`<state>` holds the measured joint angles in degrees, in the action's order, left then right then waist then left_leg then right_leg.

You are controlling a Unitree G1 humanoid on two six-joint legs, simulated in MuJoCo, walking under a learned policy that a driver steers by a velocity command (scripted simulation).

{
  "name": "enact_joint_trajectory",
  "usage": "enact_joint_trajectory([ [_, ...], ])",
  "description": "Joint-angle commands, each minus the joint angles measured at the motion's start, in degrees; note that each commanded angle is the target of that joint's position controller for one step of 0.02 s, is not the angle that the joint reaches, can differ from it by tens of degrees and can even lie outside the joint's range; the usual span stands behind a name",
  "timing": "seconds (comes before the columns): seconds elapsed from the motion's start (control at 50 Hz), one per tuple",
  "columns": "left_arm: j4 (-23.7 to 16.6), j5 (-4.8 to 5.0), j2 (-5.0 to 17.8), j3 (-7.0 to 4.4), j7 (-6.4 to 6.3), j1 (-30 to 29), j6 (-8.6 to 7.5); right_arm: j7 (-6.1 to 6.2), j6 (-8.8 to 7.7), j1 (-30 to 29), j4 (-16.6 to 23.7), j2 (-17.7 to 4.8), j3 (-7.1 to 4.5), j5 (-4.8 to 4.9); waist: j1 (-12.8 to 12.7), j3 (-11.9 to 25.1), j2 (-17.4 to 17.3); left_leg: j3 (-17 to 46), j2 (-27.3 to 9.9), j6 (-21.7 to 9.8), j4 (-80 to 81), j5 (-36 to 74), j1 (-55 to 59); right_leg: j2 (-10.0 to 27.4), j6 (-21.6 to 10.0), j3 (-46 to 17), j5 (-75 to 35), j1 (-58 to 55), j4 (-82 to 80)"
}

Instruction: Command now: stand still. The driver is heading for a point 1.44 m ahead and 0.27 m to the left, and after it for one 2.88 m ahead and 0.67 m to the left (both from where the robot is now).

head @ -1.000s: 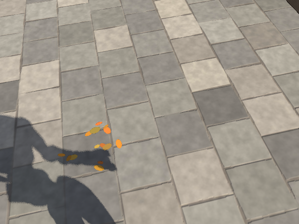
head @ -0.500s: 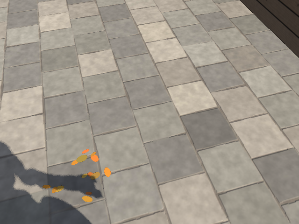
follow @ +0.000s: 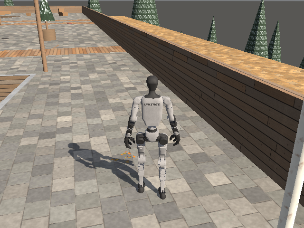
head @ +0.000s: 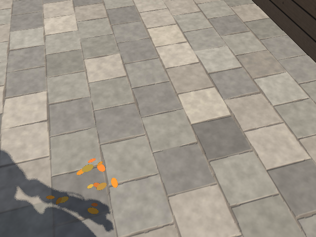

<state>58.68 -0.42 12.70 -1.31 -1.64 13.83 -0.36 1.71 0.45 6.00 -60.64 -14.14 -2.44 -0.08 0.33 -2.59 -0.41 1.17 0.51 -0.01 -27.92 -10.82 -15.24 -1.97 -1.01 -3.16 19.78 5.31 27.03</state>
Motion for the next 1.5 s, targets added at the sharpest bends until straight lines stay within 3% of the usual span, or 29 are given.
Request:
enact_joint_trajectory([
  [0.02,-0.79,0.01,6.06,-0.93,-0.21,2.29,-0.49,0.28,-0.5,-1.24,1.7,-6.33,-0.99,0.0,-0.09,1.22,0.74,2.61,-2.5,-2.07,2.66,7.75,7.74,3.04,-0.73,-2.14,-9.01,9.08,-6.36],
  [0.58,2.99,0.19,3.46,0.09,-0.63,8.24,-0.99,0.71,-0.2,2.83,-0.74,-4.46,-0.35,0.17,-0.06,0.05,0.43,2.92,-2.01,-2.67,3.0,5.77,6.53,2.47,-0.34,-0.49,-6.95,10.47,-6.34],
  [1.5,3.09,0.41,0.85,-0.25,-0.95,13.6,-1.38,1.02,-0.29,6.17,-0.53,-2.57,-0.23,0.43,-0.09,-0.99,0.64,2.98,-1.74,-3.0,2.29,5.81,5.81,2.47,-0.1,0.21,-6.46,11.23,-5.7],
])
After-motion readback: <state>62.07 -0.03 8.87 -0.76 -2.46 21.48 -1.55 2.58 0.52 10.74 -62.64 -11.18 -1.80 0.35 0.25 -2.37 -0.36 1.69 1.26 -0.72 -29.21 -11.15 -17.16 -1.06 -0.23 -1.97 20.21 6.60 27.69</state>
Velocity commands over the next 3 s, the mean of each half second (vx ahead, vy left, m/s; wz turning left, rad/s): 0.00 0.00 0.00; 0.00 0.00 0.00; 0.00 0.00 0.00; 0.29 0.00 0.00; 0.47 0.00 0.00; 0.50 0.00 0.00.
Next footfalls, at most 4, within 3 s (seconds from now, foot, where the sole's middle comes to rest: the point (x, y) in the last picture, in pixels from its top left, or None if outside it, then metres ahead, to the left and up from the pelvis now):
2.26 right None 0.48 -0.11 -0.77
2.82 left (137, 179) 0.78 0.13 -0.77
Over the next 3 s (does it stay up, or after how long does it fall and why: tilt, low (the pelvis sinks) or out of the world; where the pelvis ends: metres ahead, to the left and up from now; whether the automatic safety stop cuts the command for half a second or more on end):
stays up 0.71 0.05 0.01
